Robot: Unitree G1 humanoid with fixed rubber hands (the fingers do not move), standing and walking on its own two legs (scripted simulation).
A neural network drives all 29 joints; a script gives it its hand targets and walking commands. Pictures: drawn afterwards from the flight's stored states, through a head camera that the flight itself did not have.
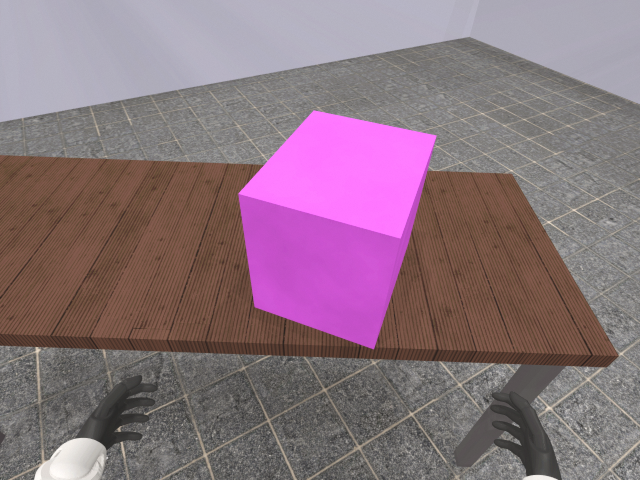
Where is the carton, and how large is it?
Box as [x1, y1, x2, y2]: [238, 111, 435, 348]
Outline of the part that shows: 313,111 238,193 254,306 373,348 408,242 432,151 435,135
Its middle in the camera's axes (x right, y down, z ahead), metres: +0.04 -0.03 +0.66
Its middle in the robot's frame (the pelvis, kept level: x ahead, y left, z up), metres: +0.51 +0.00 +0.04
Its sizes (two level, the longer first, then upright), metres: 0.264 0.216 0.247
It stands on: a table, 0.68 m high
